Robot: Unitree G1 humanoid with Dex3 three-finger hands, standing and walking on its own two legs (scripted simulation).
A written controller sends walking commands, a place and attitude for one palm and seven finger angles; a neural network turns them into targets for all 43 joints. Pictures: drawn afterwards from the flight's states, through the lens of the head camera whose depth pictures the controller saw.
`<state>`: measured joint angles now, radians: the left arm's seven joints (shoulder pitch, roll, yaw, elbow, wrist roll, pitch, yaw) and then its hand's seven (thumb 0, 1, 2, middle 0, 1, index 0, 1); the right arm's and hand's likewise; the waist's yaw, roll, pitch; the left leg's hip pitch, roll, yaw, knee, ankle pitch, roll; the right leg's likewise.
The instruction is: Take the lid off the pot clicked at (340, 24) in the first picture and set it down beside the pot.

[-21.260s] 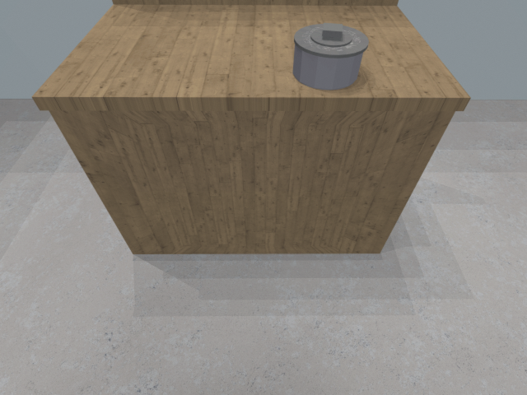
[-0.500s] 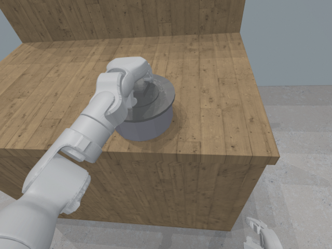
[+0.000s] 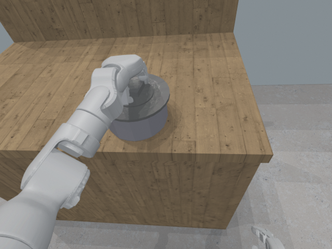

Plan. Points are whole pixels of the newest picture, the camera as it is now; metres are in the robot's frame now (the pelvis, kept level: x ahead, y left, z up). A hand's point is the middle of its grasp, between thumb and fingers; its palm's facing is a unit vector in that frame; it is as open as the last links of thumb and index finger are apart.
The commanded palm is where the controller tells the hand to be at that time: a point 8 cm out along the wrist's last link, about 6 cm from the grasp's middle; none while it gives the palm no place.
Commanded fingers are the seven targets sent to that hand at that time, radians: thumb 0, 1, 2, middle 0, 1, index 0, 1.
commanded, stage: close the fingers and squeeze the knob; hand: left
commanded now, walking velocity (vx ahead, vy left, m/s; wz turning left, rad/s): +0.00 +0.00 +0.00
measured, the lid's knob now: (132, 87) +0.48 +0.09 +0.15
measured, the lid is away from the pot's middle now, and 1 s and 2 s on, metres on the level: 0.01 0.01 0.01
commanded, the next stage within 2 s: lift the lid straight up in 1.10 s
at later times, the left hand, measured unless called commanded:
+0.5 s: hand (127, 89) +0.45 +0.10 +0.17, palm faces -0.26 -0.02 -0.96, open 8.6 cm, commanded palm +0.42 +0.10 +0.24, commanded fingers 0.00 0.19 1.06 -0.72 -0.85 -0.72 -0.85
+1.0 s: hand (127, 90) +0.44 +0.10 +0.17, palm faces -0.26 -0.03 -0.96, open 8.6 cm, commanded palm +0.42 +0.10 +0.24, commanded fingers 0.00 0.40 1.19 -0.79 -0.85 -0.78 -0.85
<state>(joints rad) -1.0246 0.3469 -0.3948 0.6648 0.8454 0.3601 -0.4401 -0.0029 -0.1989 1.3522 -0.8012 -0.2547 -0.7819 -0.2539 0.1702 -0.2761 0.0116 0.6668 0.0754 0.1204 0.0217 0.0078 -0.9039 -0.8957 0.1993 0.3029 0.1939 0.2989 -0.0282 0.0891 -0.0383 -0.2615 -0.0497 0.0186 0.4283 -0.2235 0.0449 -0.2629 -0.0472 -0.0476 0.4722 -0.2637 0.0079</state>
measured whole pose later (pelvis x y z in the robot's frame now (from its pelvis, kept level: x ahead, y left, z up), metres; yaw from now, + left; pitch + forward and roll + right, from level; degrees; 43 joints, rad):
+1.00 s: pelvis +0.00 +0.00 +0.00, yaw +0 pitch +3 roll +0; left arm -0.99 0.34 -0.40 0.62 0.84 0.37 -0.42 0.01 0.09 1.06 -0.63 -0.77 -0.61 -0.77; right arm 0.15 -0.27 0.01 0.65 0.08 0.13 0.04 0.01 -0.90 -0.90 0.20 0.30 0.19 0.30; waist -0.02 0.09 -0.04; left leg -0.26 -0.05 0.02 0.43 -0.23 0.05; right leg -0.26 -0.05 -0.05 0.46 -0.26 0.01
